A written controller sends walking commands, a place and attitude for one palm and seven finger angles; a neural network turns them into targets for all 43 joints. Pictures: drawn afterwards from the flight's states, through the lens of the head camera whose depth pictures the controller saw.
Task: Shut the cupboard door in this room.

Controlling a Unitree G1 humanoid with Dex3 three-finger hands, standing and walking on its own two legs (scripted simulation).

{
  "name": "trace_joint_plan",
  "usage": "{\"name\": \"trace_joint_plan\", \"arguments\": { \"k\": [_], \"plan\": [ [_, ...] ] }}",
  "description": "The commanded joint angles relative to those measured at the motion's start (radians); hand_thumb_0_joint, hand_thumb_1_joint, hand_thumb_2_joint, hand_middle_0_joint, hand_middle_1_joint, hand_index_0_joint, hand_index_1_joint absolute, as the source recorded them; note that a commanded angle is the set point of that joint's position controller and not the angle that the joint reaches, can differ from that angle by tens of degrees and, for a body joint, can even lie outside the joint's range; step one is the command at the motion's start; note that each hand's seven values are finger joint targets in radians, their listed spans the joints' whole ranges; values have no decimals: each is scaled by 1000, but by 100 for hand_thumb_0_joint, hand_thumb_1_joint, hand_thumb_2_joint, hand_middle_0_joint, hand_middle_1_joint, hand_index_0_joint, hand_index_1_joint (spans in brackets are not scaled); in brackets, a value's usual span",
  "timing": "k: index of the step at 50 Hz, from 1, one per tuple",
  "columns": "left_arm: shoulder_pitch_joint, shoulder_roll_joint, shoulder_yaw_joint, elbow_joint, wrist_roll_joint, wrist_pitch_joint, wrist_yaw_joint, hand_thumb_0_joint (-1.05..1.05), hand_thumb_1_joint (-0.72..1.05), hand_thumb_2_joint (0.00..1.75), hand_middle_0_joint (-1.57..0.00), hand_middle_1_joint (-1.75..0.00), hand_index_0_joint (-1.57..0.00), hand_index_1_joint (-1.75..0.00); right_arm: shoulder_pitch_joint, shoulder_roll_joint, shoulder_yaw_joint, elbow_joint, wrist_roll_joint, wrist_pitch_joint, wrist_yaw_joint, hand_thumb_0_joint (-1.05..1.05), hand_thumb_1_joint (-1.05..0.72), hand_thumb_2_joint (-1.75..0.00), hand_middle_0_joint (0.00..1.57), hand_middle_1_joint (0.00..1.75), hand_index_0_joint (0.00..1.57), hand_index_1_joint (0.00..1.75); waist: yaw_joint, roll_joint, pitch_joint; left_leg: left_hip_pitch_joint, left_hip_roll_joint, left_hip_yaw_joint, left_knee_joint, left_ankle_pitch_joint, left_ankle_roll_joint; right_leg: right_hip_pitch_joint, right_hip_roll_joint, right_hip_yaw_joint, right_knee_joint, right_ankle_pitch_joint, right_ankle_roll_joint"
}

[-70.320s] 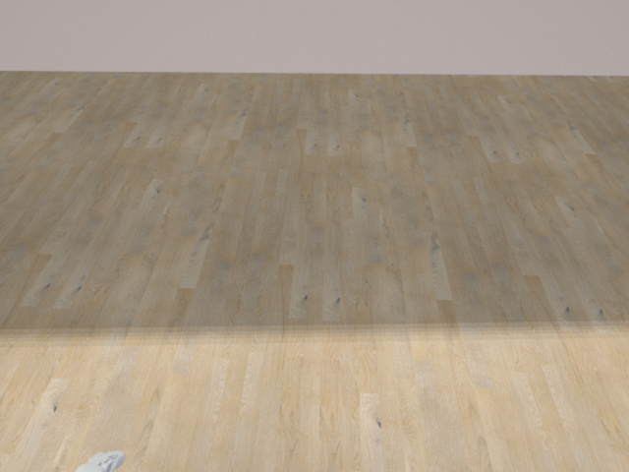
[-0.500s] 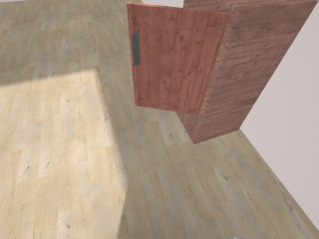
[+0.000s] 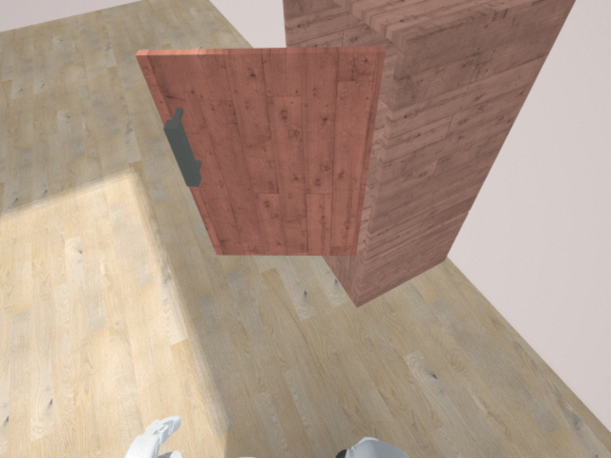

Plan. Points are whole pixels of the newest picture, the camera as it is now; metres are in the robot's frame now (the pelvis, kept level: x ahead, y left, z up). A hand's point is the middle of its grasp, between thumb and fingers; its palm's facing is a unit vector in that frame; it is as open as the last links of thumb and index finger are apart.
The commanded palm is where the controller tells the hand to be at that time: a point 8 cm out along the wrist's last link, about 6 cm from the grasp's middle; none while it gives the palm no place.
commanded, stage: take the last steps up to it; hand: left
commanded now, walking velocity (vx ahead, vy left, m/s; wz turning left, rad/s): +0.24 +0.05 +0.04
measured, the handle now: (186, 148) +0.64 +0.25 +0.00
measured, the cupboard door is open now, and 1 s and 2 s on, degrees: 60 60 60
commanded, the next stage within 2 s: come to a stop and stand still in 0.20 s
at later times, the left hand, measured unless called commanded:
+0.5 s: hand out of the picture +0.12 +0.20 -0.17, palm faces +0.09 -0.98 -0.16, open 7.4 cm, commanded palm none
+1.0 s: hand (220, 402) +0.22 +0.15 -0.14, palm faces +0.02 -0.97 -0.23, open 7.4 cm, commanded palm none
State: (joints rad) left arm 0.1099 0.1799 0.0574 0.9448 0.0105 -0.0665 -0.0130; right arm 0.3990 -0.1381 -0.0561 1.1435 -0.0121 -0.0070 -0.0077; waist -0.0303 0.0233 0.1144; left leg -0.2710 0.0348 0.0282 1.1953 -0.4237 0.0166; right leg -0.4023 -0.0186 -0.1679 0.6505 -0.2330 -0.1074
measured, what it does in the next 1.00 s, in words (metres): walks ahead: left foot, then right foot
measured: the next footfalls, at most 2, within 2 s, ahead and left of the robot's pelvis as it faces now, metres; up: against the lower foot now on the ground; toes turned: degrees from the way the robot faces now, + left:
left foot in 0.40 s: +0.26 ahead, +0.15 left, +0.00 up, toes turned +6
right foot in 0.80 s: +0.19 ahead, -0.13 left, +0.00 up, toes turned -5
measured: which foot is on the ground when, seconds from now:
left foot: up 0.00-0.38, down 0.40-0.80, up 0.82-1.00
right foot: down 0.00-0.42, up 0.44-0.78, down 0.80-1.00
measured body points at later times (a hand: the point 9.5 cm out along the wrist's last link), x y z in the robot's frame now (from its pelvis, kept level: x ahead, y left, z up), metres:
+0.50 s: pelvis +0.17 +0.04 +0.01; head +0.21 +0.06 +0.46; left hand +0.12 +0.25 -0.15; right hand +0.28 -0.17 -0.13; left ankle +0.22 +0.14 -0.72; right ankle +0.09 -0.07 -0.68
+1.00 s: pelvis +0.15 -0.03 +0.02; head +0.17 -0.05 +0.47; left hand +0.21 +0.20 -0.13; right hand +0.16 -0.27 -0.15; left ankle +0.13 +0.10 -0.69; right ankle +0.15 -0.13 -0.72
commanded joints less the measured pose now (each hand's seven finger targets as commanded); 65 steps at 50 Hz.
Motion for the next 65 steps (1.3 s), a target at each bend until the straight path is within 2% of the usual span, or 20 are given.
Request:
{"name": "trace_joint_plan", "arguments": {
  "k": [1,5,13,16,18,20,21,24,30,36,38,40,42,44,49,52,54,55,59,65],
  "plan": [
    [134,95,25,2,1,-3,25,0,90,90,-20,-30,-20,-30,26,-57,-11,-77,-18,-11,8,0,-90,-90,20,30,20,30,28,-97,-72,-236,89,-60,92,181,-15,89,-274,309,-452,-91,-25],
    [174,88,29,27,6,-17,25,0,90,90,-20,-30,-20,-30,23,-36,-10,-86,-18,-3,12,0,-90,-90,20,30,20,30,7,-99,-87,-268,93,-18,-84,199,-46,119,-243,202,-456,84,-39],
    [281,94,23,86,7,-16,24,0,90,90,-20,-30,-20,-30,-194,-22,7,-165,-12,-36,27,0,-90,-90,20,30,20,30,71,-123,-59,-243,44,37,-476,219,-41,274,-258,180,-412,303,-56],
    [291,93,21,104,7,-4,30,0,90,90,-20,-30,-20,-30,-207,-24,15,-167,-9,-47,18,0,-90,-90,20,30,20,30,67,-131,-73,-148,10,48,-593,209,-28,315,-245,159,-330,455,-42],
    [293,65,5,121,1,8,46,0,90,90,-20,-30,-20,-30,-96,-52,21,-125,-14,-53,0,0,-90,-90,20,30,20,30,16,-85,-161,82,13,30,-776,482,-23,315,-167,107,-150,516,32],
    [397,9,-18,136,-15,20,61,0,90,90,-20,-30,-20,-30,-6,-162,7,-105,-3,-49,-18,0,-90,-90,20,30,20,30,19,154,-306,417,315,-201,-703,1289,126,103,-42,69,56,-83,117],
    [411,21,-24,139,-14,30,66,0,90,90,-20,-30,-20,-30,-33,-176,7,-109,13,-33,-32,0,-90,-90,20,30,20,30,23,205,-312,412,392,-226,-746,1439,199,63,-24,113,174,-388,136],
    [298,61,-4,120,-1,70,66,0,90,90,-20,-30,-20,-30,-146,-174,-10,-131,3,4,-55,0,-90,-90,20,30,20,30,16,177,-119,176,362,-170,-791,1217,220,-5,-49,173,328,-398,137],
    [270,41,29,53,4,110,43,0,90,90,-20,-30,-20,-30,-232,-184,-41,-189,-12,19,-44,0,-90,-90,20,30,20,30,39,103,-183,79,305,-83,-824,781,171,-47,-25,160,447,-257,159],
    [257,38,19,15,8,95,34,0,90,90,-20,-30,-20,-30,-268,-193,-52,-210,-19,28,-20,0,-90,-90,20,30,20,30,46,186,-192,3,257,-102,-820,379,124,115,-22,88,58,-176,140],
    [294,69,17,29,13,82,36,0,90,90,-20,-30,-20,-30,-238,-169,-48,-206,-8,32,-10,0,-90,-90,20,30,20,30,62,91,-192,-92,183,-67,-733,207,59,259,-31,93,-185,-1,136],
    [193,204,24,-15,24,67,42,0,90,90,-20,-30,-20,-30,-221,-55,-22,-237,2,39,3,0,-90,-90,20,30,20,30,37,-277,-97,-179,-8,28,-451,-97,-40,119,-339,444,-407,33,2],
    [111,198,29,-36,21,71,42,0,90,90,-20,-30,-20,-30,-242,-92,-32,-230,-6,62,2,0,-90,-90,20,30,20,30,42,-279,-48,-126,-10,-57,-253,-86,-18,-56,-312,440,-454,-192,-49],
    [45,154,22,-43,19,76,47,0,90,90,-20,-30,-20,-30,-167,-99,-31,-182,-8,53,1,0,-90,-90,20,30,20,30,7,-197,-43,-123,3,-39,-212,-6,-22,-15,-254,329,-419,-117,-38],
    [154,136,18,5,9,61,45,0,90,90,-20,-30,-20,-30,-130,-56,-1,-155,-3,16,-8,0,-90,-90,20,30,20,30,52,-143,-100,-53,-10,6,-578,38,-41,203,-217,275,-317,162,-44],
    [181,90,1,30,-11,54,44,0,90,90,-20,-30,-20,-30,-51,-74,13,-112,-5,-11,-16,0,-90,-90,20,30,20,30,39,-32,-154,154,55,-96,-833,347,-10,144,-141,224,-225,123,41],
    [192,55,-10,38,-12,53,40,0,90,90,-20,-30,-20,-30,-80,-116,16,-106,-5,-19,-26,0,-90,-90,20,30,20,30,66,26,-148,94,146,-176,-831,440,37,206,-77,178,-245,89,89],
    [171,52,-14,61,-10,55,43,0,90,90,-20,-30,-20,-30,-99,-102,20,-87,-3,-22,-28,0,-90,-90,20,30,20,30,60,138,-149,66,131,-171,-860,433,36,248,-80,157,-243,104,102],
    [181,65,-19,100,-9,55,42,0,90,90,-20,-30,-20,-30,-72,-60,28,-66,-2,-10,-31,0,-90,-90,20,30,20,30,55,20,-78,36,73,-100,-877,243,-6,267,-95,189,-311,103,81],
    [202,46,-25,117,-8,51,44,0,90,90,-20,-30,-20,-30,-31,-47,31,-50,-2,-6,-32,0,-90,-90,20,30,20,30,37,-38,-45,81,55,-76,-865,237,-9,212,-103,210,-358,37,80]
  ]
}}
